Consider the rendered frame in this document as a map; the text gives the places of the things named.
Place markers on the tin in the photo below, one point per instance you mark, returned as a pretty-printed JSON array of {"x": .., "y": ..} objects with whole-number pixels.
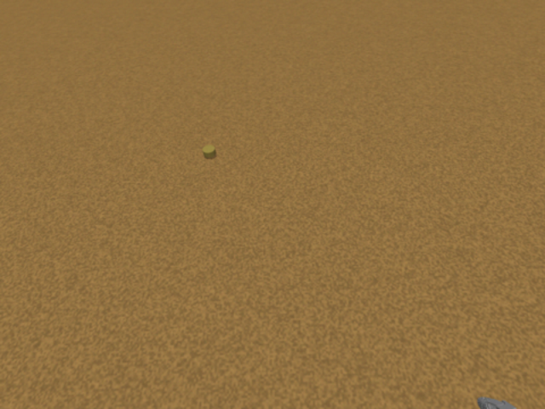
[{"x": 209, "y": 151}]

